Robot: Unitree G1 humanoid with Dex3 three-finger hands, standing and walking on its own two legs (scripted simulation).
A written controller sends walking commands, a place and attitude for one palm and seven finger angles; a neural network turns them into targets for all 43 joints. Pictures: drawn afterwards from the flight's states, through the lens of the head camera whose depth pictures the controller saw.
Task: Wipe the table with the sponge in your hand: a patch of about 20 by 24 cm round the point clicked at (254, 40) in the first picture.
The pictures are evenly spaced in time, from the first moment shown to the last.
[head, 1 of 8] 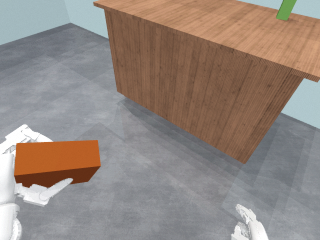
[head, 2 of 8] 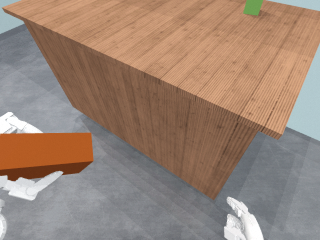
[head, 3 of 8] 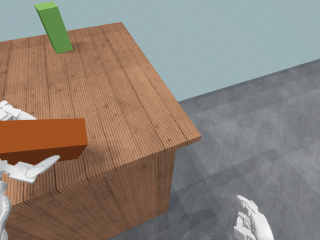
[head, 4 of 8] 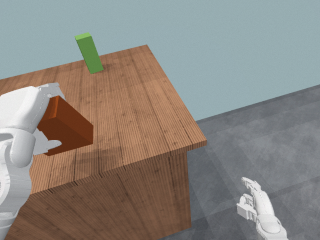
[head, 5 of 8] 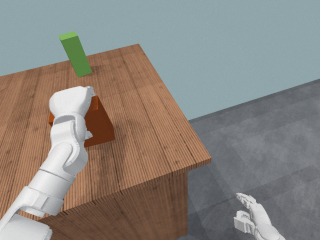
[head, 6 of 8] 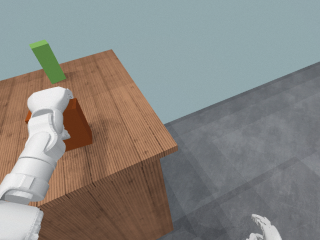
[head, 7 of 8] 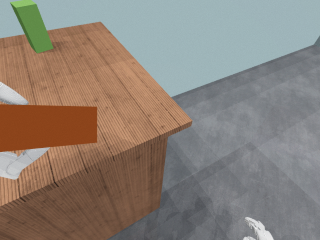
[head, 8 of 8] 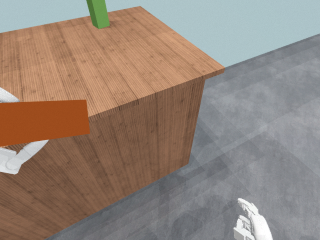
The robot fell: no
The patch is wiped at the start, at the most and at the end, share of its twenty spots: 0.00 1.00 1.00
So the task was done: yes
